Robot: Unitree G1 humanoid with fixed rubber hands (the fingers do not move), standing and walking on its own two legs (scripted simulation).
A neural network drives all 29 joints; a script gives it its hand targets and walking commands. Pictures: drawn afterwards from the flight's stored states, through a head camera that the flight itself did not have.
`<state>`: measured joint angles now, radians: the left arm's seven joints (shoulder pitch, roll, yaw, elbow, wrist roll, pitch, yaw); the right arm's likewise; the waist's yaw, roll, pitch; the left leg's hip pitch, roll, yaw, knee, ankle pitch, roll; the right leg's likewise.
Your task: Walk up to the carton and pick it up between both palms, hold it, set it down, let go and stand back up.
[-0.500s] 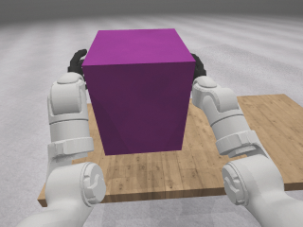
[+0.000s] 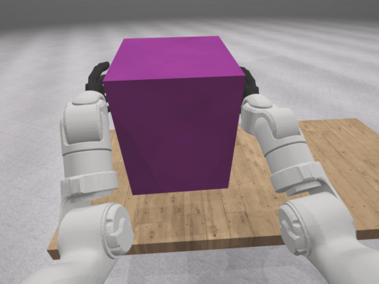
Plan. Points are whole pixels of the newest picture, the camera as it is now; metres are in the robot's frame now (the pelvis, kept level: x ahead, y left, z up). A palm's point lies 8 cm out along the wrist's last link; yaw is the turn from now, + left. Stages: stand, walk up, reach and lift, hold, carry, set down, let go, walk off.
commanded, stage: hold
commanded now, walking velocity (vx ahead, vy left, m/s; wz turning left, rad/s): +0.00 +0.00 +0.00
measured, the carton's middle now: (176, 114) +0.39 +0.01 +0.25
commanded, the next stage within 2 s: none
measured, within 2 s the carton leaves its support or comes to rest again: neither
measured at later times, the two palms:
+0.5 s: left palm (95, 100) +0.37 +0.16 +0.31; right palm (247, 101) +0.37 -0.14 +0.28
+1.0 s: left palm (95, 99) +0.37 +0.15 +0.31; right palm (248, 101) +0.36 -0.14 +0.28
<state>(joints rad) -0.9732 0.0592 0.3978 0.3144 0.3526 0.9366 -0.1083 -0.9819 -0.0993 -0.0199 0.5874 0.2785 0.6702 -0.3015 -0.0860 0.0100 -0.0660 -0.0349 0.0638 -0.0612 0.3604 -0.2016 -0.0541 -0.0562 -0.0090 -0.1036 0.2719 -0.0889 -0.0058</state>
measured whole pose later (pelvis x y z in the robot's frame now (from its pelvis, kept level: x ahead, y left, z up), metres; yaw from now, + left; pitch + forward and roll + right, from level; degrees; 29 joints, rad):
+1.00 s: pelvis +0.00 +0.00 +0.00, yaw +0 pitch -7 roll -1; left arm -0.97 0.06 0.41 0.30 0.36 0.94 -0.12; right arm -0.99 -0.09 -0.03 0.58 0.27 0.69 -0.30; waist -0.08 0.02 -0.07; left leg -0.04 0.07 -0.07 0.36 -0.20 -0.06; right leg -0.06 -0.01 -0.11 0.27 -0.09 -0.01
